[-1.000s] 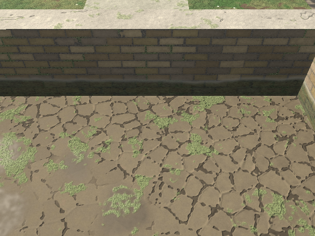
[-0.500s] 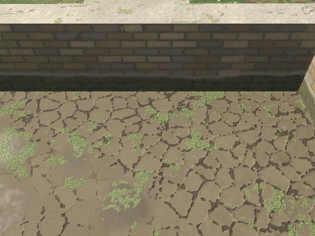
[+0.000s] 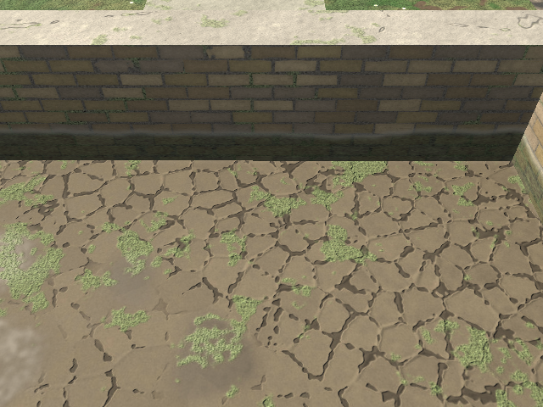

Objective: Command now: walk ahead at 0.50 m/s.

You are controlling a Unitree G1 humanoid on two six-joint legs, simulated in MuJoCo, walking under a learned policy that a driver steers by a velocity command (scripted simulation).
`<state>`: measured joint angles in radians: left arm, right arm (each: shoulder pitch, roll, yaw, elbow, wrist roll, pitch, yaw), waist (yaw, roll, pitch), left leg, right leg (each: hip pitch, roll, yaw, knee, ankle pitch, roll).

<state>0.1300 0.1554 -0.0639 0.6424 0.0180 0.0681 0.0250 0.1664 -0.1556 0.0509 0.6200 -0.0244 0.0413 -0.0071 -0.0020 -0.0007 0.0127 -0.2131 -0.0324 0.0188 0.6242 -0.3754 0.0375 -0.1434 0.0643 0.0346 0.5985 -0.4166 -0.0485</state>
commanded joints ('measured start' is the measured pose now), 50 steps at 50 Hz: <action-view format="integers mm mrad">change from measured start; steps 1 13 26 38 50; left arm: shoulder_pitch -74 -72 -70 -70 -70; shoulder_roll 66 67 67 67 67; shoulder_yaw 18 19 20 20 20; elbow -88 -89 -88 -87 -87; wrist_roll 1 1 1 1 0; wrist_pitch -16 -17 -16 -15 -14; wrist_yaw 2 2 4 5 5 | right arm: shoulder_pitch -62 -58 -57 -59 -62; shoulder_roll -67 -68 -69 -68 -67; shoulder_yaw -18 -19 -20 -20 -20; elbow -88 -90 -89 -87 -87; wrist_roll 0 0 0 1 0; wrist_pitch -17 -18 -18 -17 -17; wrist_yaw -2 -2 -2 -3 -3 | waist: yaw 0 0 0 0 0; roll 0 0 0 -1 -1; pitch -52 -56 -61 -64 -64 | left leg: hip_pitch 53 55 61 64 65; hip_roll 60 60 60 59 58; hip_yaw -75 -75 -74 -72 -72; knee -65 -61 -55 -51 -50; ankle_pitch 341 359 383 395 394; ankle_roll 19 21 23 23 23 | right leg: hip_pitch -56 -51 -43 -39 -38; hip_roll -64 -64 -64 -64 -65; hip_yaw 77 74 72 71 72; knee -86 -77 -68 -65 -65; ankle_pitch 320 339 369 387 391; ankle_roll -1 0 0 0 -1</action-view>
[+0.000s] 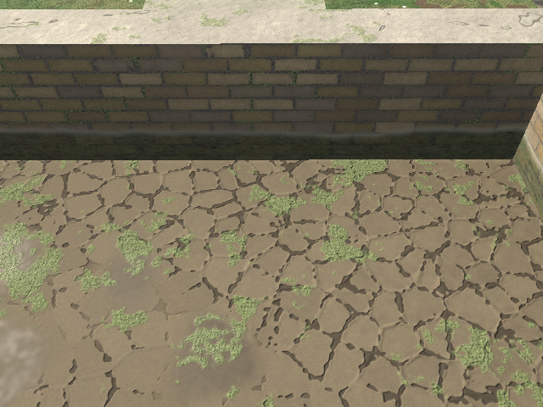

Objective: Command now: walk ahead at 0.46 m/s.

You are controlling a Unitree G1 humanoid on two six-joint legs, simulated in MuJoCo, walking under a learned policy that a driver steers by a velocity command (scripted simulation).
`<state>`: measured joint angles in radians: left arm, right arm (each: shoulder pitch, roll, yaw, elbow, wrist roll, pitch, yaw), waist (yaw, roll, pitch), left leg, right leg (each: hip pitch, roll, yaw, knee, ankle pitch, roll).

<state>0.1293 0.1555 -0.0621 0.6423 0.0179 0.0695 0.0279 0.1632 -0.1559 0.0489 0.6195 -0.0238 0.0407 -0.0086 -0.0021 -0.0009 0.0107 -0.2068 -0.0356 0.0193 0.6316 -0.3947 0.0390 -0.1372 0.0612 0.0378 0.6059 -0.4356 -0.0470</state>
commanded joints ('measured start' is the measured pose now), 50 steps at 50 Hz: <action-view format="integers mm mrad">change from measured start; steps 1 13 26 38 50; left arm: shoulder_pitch -61 -19 0 113 177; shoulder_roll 63 75 103 143 160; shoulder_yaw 16 15 26 22 20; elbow -82 -1 6 38 68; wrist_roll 0 -7 -14 23 23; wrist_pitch -16 -8 -14 7 5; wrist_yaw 2 -2 4 -4 8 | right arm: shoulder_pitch -49 -4 12 87 132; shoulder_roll -63 -74 -99 -148 -162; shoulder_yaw -16 -20 -33 -19 -15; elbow -81 7 23 20 35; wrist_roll -1 6 10 -11 -8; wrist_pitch -16 -16 -19 -9 -13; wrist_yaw -1 5 -3 13 8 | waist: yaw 0 5 4 2 4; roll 0 -5 -3 -3 -3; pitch -65 17 -79 -25 -19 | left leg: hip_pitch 61 86 129 149 144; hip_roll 64 91 102 106 99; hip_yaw -76 -115 -105 -139 -133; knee -68 -291 -228 -304 -323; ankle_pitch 398 325 485 456 445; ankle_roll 22 6 25 76 67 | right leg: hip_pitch -42 17 31 17 12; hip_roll -65 -113 -119 -117 -111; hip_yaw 73 113 93 125 123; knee -83 -297 -241 -313 -323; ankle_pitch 399 402 543 476 461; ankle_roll -2 7 -5 -44 -37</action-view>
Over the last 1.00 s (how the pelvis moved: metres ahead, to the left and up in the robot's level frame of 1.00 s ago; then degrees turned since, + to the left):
0.01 0.00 0.00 0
